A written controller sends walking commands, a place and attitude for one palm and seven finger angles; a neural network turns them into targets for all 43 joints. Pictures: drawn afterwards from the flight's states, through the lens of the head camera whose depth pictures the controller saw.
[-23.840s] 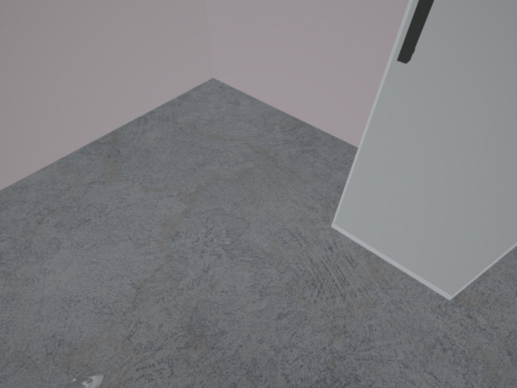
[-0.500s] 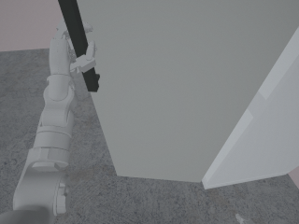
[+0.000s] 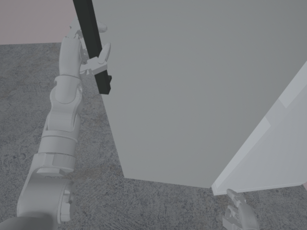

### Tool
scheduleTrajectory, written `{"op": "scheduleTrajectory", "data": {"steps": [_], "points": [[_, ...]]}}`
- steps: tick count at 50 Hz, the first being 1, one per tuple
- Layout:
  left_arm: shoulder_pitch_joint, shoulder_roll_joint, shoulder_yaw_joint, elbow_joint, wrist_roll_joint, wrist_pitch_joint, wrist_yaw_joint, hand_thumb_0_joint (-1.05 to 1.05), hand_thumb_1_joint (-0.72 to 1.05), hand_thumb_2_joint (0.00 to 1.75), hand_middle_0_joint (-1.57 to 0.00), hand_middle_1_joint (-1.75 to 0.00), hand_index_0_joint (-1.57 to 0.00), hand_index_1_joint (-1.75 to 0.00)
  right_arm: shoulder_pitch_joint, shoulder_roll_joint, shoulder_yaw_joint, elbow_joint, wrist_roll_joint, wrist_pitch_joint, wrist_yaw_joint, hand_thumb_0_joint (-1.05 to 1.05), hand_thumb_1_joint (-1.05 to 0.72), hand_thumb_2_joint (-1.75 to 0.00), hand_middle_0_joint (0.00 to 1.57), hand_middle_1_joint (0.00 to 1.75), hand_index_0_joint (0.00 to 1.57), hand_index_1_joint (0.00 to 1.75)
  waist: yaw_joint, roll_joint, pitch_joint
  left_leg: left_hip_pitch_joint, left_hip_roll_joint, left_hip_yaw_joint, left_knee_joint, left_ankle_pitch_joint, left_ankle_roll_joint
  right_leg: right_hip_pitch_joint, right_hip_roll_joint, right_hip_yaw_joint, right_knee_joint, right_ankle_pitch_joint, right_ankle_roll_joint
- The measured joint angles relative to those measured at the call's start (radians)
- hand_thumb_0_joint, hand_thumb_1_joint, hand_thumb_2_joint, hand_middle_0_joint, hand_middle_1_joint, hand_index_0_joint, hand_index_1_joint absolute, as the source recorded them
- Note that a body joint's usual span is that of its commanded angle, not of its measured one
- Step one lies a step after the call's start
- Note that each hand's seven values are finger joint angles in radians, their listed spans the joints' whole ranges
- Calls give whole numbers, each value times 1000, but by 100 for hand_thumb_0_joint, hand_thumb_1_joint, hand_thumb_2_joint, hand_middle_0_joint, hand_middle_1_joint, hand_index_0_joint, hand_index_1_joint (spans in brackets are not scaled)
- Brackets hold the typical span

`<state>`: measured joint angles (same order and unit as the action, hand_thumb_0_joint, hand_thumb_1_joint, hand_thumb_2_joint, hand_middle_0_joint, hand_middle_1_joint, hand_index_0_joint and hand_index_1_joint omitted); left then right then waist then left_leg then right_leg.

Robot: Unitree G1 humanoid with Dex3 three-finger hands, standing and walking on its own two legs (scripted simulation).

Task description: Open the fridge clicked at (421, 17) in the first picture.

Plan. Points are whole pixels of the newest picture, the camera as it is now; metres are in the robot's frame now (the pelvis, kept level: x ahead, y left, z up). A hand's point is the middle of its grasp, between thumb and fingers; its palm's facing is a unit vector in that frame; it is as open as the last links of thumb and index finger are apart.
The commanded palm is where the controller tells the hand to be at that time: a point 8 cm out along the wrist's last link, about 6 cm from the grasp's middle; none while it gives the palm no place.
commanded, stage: loosen the grip on the handle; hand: left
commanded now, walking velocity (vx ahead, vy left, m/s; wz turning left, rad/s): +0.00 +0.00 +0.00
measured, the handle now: (94, 30) +0.46 +0.17 +0.28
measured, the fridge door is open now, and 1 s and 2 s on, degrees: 77 75 75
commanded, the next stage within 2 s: slip the hand off the handle in 0.52 s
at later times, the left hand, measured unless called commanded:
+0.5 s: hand (98, 57) +0.43 +0.16 +0.23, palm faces +0.14 -0.98 -0.15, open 14.2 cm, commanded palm +0.39 +0.22 +0.23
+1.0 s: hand (67, 56) +0.43 +0.23 +0.23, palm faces +0.18 -0.98 -0.13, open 14.7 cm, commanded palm +0.39 +0.27 +0.23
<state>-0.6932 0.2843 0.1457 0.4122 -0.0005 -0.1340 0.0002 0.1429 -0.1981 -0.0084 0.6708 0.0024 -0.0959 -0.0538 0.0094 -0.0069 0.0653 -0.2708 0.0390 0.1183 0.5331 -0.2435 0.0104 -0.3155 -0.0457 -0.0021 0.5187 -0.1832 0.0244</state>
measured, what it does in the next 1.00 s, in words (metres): stands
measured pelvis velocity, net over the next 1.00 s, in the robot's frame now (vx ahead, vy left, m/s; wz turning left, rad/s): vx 0.05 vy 0.00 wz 0.02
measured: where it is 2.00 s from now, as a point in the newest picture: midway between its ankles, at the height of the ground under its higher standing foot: outside the picture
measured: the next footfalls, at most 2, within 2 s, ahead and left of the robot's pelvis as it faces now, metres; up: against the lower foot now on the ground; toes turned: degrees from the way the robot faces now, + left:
none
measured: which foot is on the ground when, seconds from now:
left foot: down 0.00-1.00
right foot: down 0.00-1.00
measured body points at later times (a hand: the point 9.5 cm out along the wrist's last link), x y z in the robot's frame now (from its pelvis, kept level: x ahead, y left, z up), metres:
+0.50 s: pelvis +0.02 -0.04 +0.00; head +0.04 -0.04 +0.45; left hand +0.41 +0.21 +0.24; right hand +0.10 -0.31 -0.11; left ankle +0.03 +0.11 -0.73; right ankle +0.06 -0.14 -0.73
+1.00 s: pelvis +0.05 +0.00 +0.00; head +0.05 +0.00 +0.45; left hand +0.41 +0.28 +0.24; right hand +0.20 -0.24 -0.09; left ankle +0.03 +0.11 -0.73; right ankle +0.06 -0.14 -0.73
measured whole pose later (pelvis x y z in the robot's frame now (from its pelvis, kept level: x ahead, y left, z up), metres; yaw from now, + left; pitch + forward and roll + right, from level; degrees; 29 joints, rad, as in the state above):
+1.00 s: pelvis +0.05 +0.00 +0.00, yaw +1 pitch +3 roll +0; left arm -0.55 0.39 0.31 0.43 -0.14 -0.20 -0.17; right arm 0.26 -0.23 0.03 0.67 0.04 -0.13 -0.06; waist 0.02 0.01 -0.05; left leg -0.29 0.03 0.05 0.55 -0.31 0.00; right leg -0.32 -0.04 -0.03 0.52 -0.25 0.02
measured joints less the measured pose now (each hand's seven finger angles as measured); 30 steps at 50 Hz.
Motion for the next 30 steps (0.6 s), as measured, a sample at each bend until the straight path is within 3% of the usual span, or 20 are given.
{"op": "scheduleTrajectory", "data": {"steps": [2, 4, 9, 12, 16, 25, 30], "points": [[-73, 9, 33, 123, -18, 19, -48, -9, 54, 73, -51, -138, -31, -138, 29, -4, 4, 2, 6, -29, 14, 1, -90, -90, 20, 30, 21, 30, -8, -12, -34, -19, -8, -13, -20, 25, -9, -22, -8, -13, -1, 4, -5], [-86, 28, 72, 193, -45, 21, -58, -8, 48, 70, -51, -139, -34, -137, 52, -16, 19, -3, 8, -43, 22, 1, -90, -90, 20, 30, 21, 30, -25, -8, -57, -16, -2, -12, -36, 35, -13, -22, -1, -13, -15, 14, -8], [-48, 60, 113, 263, -54, -90, -8, -3, 22, 57, -49, -139, -32, -133, 130, -45, 20, -10, 18, -62, 40, 1, -90, -90, 20, 30, 21, 30, -61, -2, -83, -23, 18, -7, -32, 31, -23, -37, 20, -9, -5, 12, -24], [-4, 70, 126, 237, -50, -161, 4, -2, -1, 46, -47, -139, -30, -132, 175, -65, 9, 8, 26, -56, 40, 1, -90, -90, 20, 30, 21, 30, -65, -1, -78, -26, 27, -9, -22, 20, -25, -43, 30, -8, 7, 2, -32], [46, 85, 118, 182, -62, -205, -14, -1, -27, 34, -45, -137, -30, -130, 215, -84, -5, 48, 38, -45, 28, 2, -90, -90, 20, 30, 20, 30, -52, 1, -68, -25, 28, -27, -21, 9, -21, -39, 41, -12, 5, -5, -40], [84, 113, 123, 105, -123, -169, -104, 0, -51, 22, -49, -133, -29, -122, 184, -88, -8, 76, 46, -50, 4, 2, -90, -90, 20, 30, 20, 30, -36, 11, -67, -16, 31, -54, -35, 1, -27, -20, 52, -25, -20, -14, -46], [111, 83, 136, 46, -133, -123, -96, -1, -54, 21, -45, -127, -28, -118, 131, -76, -2, 38, 39, -58, 9, 2, -90, -90, 20, 30, 20, 30, -25, 14, -78, -16, 24, -53, -36, -7, -36, -23, 45, -23, -13, -28, -40]]}}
